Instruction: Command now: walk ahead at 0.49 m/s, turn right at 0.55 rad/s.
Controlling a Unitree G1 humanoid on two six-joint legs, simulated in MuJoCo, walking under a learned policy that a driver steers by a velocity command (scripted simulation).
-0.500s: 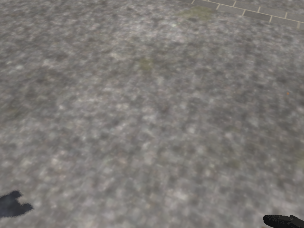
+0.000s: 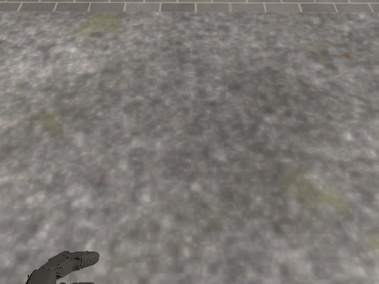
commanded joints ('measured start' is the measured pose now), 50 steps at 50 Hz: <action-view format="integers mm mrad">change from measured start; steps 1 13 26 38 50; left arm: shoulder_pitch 357 229 288 152 36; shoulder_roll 330 166 213 119 163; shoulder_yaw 115 55 48 11 44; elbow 15 21 114 -2 -24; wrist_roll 0 11 22 50 21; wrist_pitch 7 -35 -11 -58 -98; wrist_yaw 43 72 84 80 62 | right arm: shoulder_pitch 41 -258 -244 -127 -53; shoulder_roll -48 -82 -141 -168 -161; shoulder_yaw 4 12 -11 -22 -27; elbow -139 -220 -230 -211 -155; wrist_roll -42 -37 0 -3 12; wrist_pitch -31 -42 -61 -26 21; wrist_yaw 5 13 74 34 5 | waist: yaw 126 70 36 64 70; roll -223 -17 -57 83 157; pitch -290 -62 -139 -58 -95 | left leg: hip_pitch -710 -730 -481 -321 -236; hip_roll -21 39 -106 69 38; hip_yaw -98 -316 -216 -578 -706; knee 843 411 23 -256 -10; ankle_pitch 24 450 429 632 558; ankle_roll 26 -31 163 324 195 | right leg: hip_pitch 916 298 610 -91 259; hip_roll -231 -104 -186 -79 4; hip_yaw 530 305 200 128 145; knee -58 -383 -71 313 -210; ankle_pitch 19 270 747 -88 66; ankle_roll -223 -131 -15 203 119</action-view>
